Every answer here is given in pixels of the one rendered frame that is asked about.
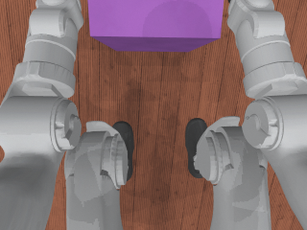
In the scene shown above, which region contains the carton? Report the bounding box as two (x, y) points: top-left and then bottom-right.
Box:
(87, 0), (224, 53)

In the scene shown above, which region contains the right robot forearm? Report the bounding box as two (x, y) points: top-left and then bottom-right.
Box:
(226, 0), (307, 100)

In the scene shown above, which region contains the robot right upper arm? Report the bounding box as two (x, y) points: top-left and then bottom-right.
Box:
(242, 94), (307, 230)

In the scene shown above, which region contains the left robot forearm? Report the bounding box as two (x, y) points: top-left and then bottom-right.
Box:
(0, 0), (84, 108)

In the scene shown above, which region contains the robot right shin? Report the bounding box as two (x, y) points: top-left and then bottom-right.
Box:
(193, 116), (268, 178)

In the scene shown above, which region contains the robot left upper arm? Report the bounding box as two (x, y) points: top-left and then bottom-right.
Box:
(0, 96), (82, 230)

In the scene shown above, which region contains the left robot thigh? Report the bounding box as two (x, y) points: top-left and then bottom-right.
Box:
(65, 130), (128, 230)

